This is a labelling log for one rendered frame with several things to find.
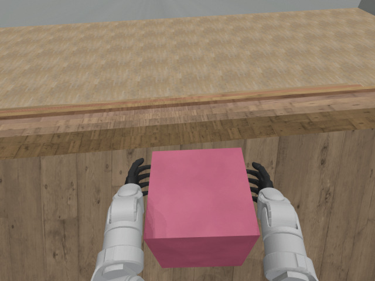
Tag carton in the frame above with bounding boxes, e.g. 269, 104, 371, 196
144, 148, 260, 268

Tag right robot forearm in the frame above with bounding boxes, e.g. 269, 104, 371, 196
257, 187, 319, 281

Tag left robot forearm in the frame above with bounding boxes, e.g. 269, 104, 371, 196
91, 183, 144, 281

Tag robot right hand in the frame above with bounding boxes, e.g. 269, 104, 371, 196
246, 162, 274, 203

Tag robot left hand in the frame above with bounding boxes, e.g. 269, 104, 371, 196
125, 158, 151, 196

